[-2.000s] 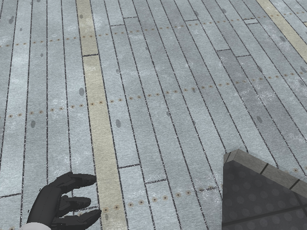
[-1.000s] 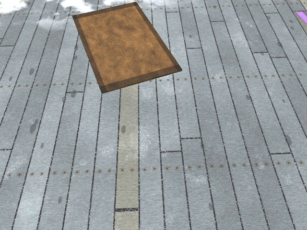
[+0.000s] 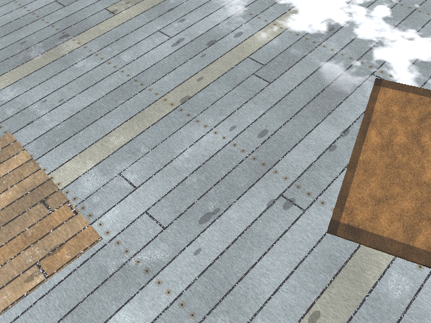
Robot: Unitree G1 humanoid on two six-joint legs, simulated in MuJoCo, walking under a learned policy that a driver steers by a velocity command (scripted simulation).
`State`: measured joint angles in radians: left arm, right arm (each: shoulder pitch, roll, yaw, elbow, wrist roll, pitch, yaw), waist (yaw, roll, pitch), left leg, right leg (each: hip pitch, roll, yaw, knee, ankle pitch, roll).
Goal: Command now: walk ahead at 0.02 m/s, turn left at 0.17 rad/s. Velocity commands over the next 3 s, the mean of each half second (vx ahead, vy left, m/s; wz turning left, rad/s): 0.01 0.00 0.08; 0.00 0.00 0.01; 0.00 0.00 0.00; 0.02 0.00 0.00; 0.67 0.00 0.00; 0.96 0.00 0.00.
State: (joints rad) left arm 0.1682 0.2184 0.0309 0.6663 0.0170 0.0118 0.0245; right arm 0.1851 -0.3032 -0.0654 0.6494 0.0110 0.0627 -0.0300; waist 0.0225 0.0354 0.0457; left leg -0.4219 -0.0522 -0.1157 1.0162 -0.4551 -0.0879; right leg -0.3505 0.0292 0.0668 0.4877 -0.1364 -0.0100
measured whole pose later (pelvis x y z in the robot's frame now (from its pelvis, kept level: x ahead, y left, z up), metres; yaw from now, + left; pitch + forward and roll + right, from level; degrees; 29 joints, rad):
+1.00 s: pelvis +0.03 +0.03 +0.00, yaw +0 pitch -1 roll +0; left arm 0.17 0.21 0.06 0.96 0.00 0.02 0.05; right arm 0.29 -0.20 -0.03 0.94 0.00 -0.02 -0.03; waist 0.00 -0.01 0.03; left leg -0.11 -0.04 -0.04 0.49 -0.36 0.03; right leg -0.28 0.00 0.08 0.51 -0.21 0.04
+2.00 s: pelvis +0.04 +0.03 +0.00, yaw -1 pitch -1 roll +0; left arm 0.21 0.19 0.03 1.12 -0.01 0.02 0.05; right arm 0.39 -0.17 -0.01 1.08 0.01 -0.02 -0.03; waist 0.00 0.00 0.02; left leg -0.11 -0.03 -0.03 0.48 -0.40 0.03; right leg -0.30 0.01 0.08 0.55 -0.31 0.01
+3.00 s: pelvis +0.69 -0.02 +0.00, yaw -1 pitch +0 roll +2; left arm 0.09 0.24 0.02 0.82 0.04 -0.07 -0.05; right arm 0.52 -0.23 -0.05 1.05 -0.01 -0.11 0.02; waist -0.05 -0.03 0.01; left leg 0.01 -0.12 0.08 0.25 -0.27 0.11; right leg -0.75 -0.15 0.00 1.00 -0.05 -0.07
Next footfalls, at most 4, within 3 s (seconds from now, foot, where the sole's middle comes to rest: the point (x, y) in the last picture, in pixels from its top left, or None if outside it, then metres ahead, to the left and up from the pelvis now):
0.12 left None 0.01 0.13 -0.77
2.24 right None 0.19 -0.14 -0.77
2.72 left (230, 271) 0.64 0.04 -0.77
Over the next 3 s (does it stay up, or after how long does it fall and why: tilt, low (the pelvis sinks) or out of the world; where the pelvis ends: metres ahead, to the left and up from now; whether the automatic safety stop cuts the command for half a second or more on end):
stays up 0.69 -0.02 0.00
